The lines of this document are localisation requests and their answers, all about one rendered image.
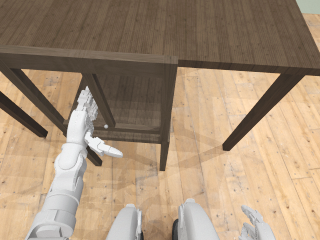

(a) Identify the left robot forearm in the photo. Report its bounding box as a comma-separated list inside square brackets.
[24, 142, 88, 240]

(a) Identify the left robot thigh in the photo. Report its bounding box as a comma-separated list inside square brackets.
[105, 207, 142, 240]

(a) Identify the left robot hand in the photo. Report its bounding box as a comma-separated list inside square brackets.
[66, 86, 123, 158]

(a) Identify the right robot hand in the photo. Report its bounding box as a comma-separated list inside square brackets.
[238, 205, 276, 240]

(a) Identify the chair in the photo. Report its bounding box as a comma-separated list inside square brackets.
[0, 44, 179, 171]

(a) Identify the right robot thigh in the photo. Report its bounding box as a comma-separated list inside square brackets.
[178, 202, 220, 240]

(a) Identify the table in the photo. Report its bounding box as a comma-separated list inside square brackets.
[0, 0, 320, 151]

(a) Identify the robot thigh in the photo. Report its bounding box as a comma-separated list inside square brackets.
[178, 202, 220, 240]
[105, 207, 142, 240]

